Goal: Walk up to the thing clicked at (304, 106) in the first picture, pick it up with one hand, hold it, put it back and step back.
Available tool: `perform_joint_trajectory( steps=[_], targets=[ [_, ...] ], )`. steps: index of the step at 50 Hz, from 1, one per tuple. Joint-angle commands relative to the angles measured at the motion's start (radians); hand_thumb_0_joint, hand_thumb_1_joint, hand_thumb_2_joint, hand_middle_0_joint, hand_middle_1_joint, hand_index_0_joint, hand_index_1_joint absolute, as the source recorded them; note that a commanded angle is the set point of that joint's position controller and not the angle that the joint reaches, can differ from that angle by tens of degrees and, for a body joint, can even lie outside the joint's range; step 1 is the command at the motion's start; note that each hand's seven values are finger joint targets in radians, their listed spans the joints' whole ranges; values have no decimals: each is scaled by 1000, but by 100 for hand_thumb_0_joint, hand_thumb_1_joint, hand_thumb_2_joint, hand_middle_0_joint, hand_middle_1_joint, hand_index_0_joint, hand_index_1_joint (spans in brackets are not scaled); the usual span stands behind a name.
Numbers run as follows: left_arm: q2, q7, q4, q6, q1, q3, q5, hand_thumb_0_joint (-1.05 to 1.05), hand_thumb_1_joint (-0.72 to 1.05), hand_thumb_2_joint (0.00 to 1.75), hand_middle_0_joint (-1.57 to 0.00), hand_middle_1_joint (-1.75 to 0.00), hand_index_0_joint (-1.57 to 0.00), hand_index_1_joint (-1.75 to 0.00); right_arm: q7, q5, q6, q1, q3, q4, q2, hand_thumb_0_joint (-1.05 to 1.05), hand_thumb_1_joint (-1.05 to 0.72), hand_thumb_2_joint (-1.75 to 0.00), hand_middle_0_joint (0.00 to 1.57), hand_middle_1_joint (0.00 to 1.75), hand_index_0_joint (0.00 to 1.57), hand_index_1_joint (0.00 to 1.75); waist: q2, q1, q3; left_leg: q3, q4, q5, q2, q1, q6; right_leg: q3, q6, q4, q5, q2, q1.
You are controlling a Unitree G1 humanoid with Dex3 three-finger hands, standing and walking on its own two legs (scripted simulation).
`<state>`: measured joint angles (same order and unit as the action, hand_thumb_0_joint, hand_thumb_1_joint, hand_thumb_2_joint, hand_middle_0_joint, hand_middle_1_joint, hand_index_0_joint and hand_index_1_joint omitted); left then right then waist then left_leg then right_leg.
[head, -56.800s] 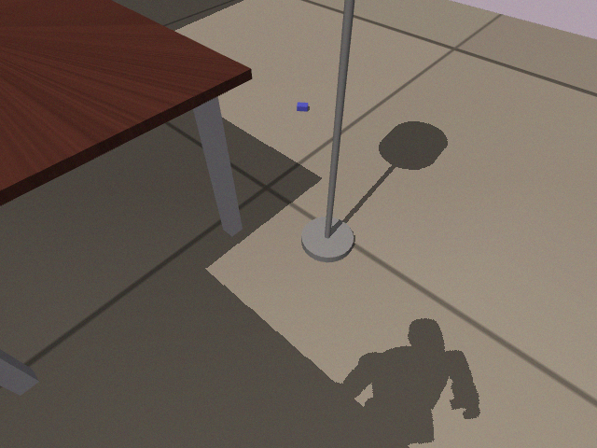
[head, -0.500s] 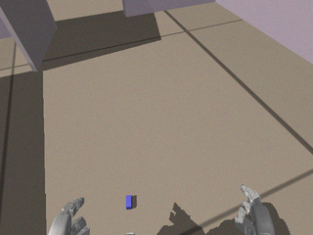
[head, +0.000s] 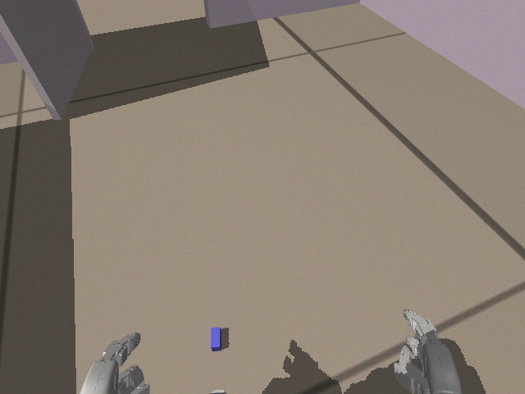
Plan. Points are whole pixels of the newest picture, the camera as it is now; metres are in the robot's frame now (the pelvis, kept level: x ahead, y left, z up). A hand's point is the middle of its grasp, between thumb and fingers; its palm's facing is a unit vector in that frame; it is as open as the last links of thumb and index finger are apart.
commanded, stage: home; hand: left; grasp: from above
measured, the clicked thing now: (216, 339) +0.41 +0.16 -0.69
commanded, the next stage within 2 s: stand in 0.08 s
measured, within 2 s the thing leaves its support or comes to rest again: neither
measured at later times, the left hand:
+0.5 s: hand out of the picture +0.09 +0.25 -0.11, palm faces +0.04 -0.94 -0.34, open 7.4 cm
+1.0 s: hand out of the picture +0.02 +0.25 -0.10, palm faces +0.05 -0.94 -0.33, open 7.3 cm
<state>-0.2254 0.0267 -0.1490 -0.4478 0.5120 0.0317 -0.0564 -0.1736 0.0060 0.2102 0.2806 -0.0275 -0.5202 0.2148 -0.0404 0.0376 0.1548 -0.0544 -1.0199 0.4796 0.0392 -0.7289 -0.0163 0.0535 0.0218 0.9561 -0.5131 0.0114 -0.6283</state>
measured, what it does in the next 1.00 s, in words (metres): rises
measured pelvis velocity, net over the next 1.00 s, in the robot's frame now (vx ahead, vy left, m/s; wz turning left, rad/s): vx -0.01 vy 0.01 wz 0.03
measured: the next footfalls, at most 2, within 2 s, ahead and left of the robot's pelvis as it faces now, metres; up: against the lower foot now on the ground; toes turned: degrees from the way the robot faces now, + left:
none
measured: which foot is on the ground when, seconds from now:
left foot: down 0.00-1.00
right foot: down 0.00-1.00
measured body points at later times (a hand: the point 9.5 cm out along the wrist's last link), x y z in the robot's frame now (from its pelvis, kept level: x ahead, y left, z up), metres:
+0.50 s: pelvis -0.01 +0.01 +0.04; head +0.02 +0.02 +0.49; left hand +0.09 +0.29 -0.08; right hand +0.10 -0.27 -0.08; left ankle +0.01 +0.12 -0.68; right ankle -0.02 -0.14 -0.68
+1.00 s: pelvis -0.01 +0.01 +0.07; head -0.01 +0.01 +0.51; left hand +0.02 +0.30 -0.08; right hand +0.07 -0.27 -0.07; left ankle +0.01 +0.12 -0.68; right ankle -0.02 -0.14 -0.68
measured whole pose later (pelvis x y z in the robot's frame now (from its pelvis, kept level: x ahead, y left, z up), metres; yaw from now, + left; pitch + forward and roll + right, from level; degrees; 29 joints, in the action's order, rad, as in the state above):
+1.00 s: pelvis -0.01 +0.01 +0.07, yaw +2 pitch -4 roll +0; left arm -0.29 0.03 1.10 0.00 0.19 0.03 0.04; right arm -0.01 -0.03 -0.01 0.13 0.04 -1.10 0.28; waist 0.00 -0.02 -0.07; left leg -0.04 -0.41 0.18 -0.02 -0.16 0.01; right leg 0.06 0.04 0.38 -0.23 0.06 -0.07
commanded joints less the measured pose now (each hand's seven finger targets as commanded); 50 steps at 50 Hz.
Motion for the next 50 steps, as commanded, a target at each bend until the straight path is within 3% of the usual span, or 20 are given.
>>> perform_joint_trajectory(
  steps=[1, 8, 9, 10, 11, 13, 16, 20, 24, 32, 41, 50],
  targets=[
    [-107, 3, -182, 46, -9, 64, 4, 0, 90, 90, -20, -30, -20, -30, -17, 3, 60, -49, 59, 148, 136, 0, -90, -90, 20, 30, 20, 30, -22, 8, 109, 14, 153, -266, -21, 175, 22, 20, -17, -139, 269, -36, 14],
    [-103, 4, -193, 45, -24, 57, 7, 0, 90, 90, -20, -30, -20, -30, -15, 3, 59, -59, 53, 158, 126, 0, -90, -90, 20, 30, 20, 30, -11, 1, 95, 18, 151, -251, -25, 153, 24, 19, -15, -151, 262, -32, 18],
    [-190, 41, 158, 254, -300, 60, 125, 0, 90, 90, -20, -30, -20, -30, 45, -118, -43, -114, 87, -99, 233, 0, -90, -90, 20, 30, 20, 30, 65, -76, -151, -8, 239, -368, -9, 104, 71, -55, -45, -224, 216, 63, 240],
    [-210, 36, 349, 322, -224, 83, 135, 0, 90, 90, -20, -30, -20, -30, 76, -116, -77, -111, 101, -107, 240, 0, -90, -90, 20, 30, 20, 30, 127, -62, -59, 11, 237, -375, -18, 177, 74, -126, -87, -243, 203, 78, 257],
    [-228, 28, 371, 357, -208, 78, 124, 0, 90, 90, -20, -30, -20, -30, 88, -125, -94, -121, 109, -77, 247, 0, -90, -90, 20, 30, 20, 30, 140, -50, -87, 1, 239, -334, -22, 201, 79, -161, -103, -287, 204, 81, 193],
    [-231, 19, 463, 398, -238, 58, 130, 0, 90, 90, -20, -30, -20, -30, 125, -91, -101, -114, 108, -133, 231, 0, -90, -90, 20, 30, 20, 30, 46, -59, -21, -12, 279, -379, -15, 298, 76, -137, -84, -241, 317, 89, 286],
    [-205, 14, 594, 409, -271, 62, 104, 0, 90, 90, -20, -30, -20, -30, 159, -60, -113, -141, 115, -187, 226, 0, -90, -90, 20, 30, 20, 30, 28, -81, -30, -41, 333, -366, -4, 362, 78, -99, -51, -282, 278, 75, 286],
    [-219, 18, 738, 444, -329, 66, 107, 0, 90, 90, -20, -30, -20, -30, 163, -57, -139, -135, 118, -255, 222, 0, -90, -90, 20, 30, 20, 30, 59, -59, -35, -35, 377, -383, -3, 425, 78, -104, -48, -352, 322, 94, 331],
    [-206, 16, 861, 455, -322, 59, 102, 0, 90, 90, -20, -30, -20, -30, 157, -58, -157, -148, 120, -311, 234, 0, -90, -90, 20, 30, 20, 30, 2, -61, -94, -84, 492, -294, 27, 459, 83, -73, -37, -410, 275, 74, 352],
    [-231, 19, 1045, 465, -317, 49, 90, 0, 90, 90, -20, -30, -20, -30, 144, -40, -177, -151, 116, -427, 254, 0, -90, -90, 20, 30, 20, 30, 11, -55, -129, -85, 590, -426, 44, 542, 60, -71, -31, -534, 370, 96, 475],
    [-240, 16, 1165, 465, -324, 33, 93, 0, 90, 90, -20, -30, -20, -30, 147, -31, -192, -176, 110, -501, 258, 0, -90, -90, 20, 30, 20, 30, 25, -53, -201, -95, 696, -294, 46, 550, 47, -58, -20, -633, 285, 99, 501],
    [-261, 12, 1209, 471, -350, 33, 90, 0, 90, 90, -20, -30, -20, -30, 152, -28, -197, -182, 103, -533, 264, 0, -90, -90, 20, 30, 20, 30, 31, -47, -205, -89, 722, -296, 50, 566, 43, -67, -19, -673, 287, 109, 508]
  ],
)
